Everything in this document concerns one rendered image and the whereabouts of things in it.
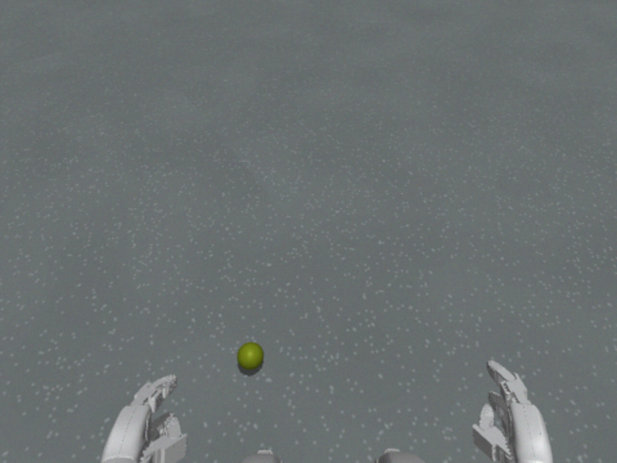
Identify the ball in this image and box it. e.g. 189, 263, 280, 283
237, 342, 263, 369

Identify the left robot hand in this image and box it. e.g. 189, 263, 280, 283
100, 374, 187, 463

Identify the right robot hand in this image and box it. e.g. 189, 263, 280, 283
472, 360, 553, 463

